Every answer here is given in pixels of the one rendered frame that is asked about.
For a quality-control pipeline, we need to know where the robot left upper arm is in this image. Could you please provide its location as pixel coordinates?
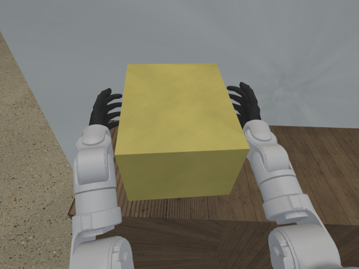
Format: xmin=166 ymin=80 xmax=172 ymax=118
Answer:
xmin=70 ymin=236 xmax=134 ymax=269

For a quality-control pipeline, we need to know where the carton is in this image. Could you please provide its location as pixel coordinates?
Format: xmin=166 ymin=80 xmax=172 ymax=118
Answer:
xmin=114 ymin=63 xmax=250 ymax=201

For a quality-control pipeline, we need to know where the pedestal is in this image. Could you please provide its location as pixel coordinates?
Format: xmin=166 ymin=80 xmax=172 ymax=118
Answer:
xmin=68 ymin=120 xmax=359 ymax=269

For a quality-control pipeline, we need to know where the robot right upper arm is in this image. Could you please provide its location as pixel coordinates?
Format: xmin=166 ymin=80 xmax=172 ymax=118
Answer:
xmin=268 ymin=222 xmax=359 ymax=269

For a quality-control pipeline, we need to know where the left robot hand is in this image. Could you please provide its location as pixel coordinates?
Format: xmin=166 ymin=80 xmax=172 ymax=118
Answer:
xmin=89 ymin=88 xmax=122 ymax=130

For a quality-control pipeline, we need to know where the right robot forearm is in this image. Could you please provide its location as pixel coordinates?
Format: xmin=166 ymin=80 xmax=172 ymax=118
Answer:
xmin=243 ymin=119 xmax=341 ymax=264

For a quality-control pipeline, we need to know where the right robot hand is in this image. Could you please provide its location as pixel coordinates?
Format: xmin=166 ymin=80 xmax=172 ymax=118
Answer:
xmin=227 ymin=82 xmax=261 ymax=129

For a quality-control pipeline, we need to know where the left robot forearm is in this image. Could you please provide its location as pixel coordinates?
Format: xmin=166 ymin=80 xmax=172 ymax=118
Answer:
xmin=69 ymin=124 xmax=122 ymax=269

